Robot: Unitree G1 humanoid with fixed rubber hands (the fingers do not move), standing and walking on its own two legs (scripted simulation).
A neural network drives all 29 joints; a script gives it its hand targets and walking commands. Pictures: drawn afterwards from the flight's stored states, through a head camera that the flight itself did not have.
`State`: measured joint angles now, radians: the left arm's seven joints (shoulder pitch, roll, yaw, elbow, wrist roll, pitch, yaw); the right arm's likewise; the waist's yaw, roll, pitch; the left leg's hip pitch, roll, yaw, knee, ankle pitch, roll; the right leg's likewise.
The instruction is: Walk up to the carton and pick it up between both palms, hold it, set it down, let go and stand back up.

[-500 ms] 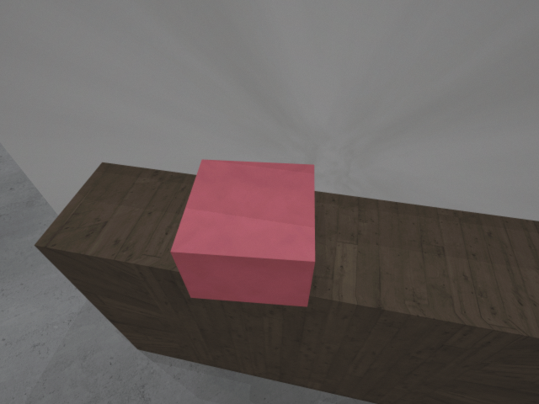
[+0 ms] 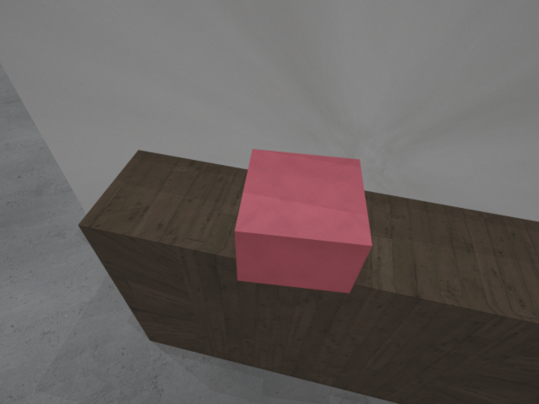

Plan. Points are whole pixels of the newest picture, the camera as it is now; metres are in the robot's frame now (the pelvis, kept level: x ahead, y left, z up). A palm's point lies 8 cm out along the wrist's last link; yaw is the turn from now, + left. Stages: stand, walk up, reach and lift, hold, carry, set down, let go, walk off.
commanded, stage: walk up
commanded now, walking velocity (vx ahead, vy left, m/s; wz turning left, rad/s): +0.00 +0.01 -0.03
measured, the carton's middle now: (299, 218) +0.45 -0.04 -0.01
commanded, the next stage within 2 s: stand in 0.44 s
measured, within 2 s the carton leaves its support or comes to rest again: neither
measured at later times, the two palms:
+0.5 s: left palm out of the picture -0.05 +0.20 -0.14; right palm out of the picture -0.04 -0.21 -0.15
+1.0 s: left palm out of the picture +0.13 +0.25 -0.15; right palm out of the picture +0.12 -0.24 -0.15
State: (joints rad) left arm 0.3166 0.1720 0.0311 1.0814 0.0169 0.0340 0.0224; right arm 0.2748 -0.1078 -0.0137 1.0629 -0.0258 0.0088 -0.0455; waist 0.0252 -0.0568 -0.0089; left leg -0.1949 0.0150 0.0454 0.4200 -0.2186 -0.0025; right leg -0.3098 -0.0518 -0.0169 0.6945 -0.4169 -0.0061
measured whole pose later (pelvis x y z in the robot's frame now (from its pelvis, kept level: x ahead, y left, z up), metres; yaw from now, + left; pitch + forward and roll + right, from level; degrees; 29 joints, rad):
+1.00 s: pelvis -0.03 -0.01 -0.03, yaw +2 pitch +7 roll +0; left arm -0.15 0.32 -0.06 0.83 -0.16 0.57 0.11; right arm -0.08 -0.17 -0.11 0.86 0.06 0.40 -0.01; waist -0.03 -0.04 0.01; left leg -0.55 0.02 0.01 0.70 -0.26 -0.02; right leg -0.52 -0.02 -0.09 0.72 -0.32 -0.03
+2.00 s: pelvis -0.04 +0.01 +0.00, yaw -1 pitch +2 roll +1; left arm 0.21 0.19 -0.07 0.32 -0.10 0.38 0.05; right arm 0.34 -0.13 -0.02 0.28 0.08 0.25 -0.06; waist 0.02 -0.01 0.00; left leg -0.26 0.02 0.07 0.32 -0.10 0.00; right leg -0.27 -0.01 -0.02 0.38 -0.14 -0.01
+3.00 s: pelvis +0.02 +0.01 +0.01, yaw -2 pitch +2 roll +0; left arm 0.22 0.22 -0.08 0.29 -0.16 -0.14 0.02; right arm 0.29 -0.19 0.04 0.26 0.18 -0.20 -0.06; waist 0.03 0.01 -0.05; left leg -0.18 0.02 0.08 0.34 -0.20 0.00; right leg -0.17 -0.01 -0.01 0.34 -0.22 0.00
